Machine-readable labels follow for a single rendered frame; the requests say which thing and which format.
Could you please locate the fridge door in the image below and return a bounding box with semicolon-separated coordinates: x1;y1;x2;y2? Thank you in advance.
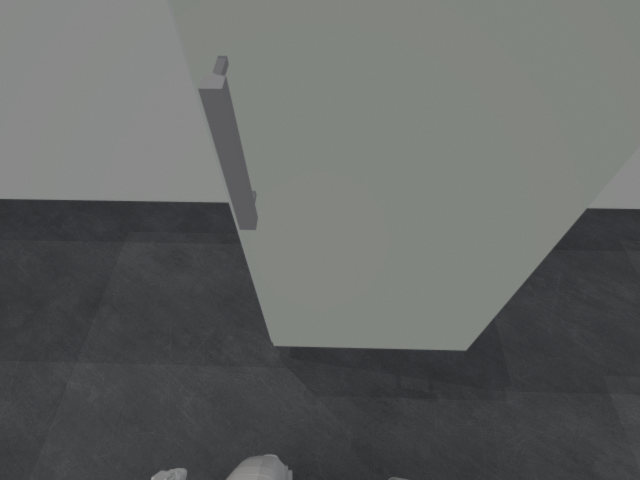
170;0;640;351

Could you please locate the robot left thigh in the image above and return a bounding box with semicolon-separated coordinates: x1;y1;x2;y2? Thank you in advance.
226;456;292;480

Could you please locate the handle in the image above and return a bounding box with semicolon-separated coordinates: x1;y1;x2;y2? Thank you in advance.
198;56;258;230

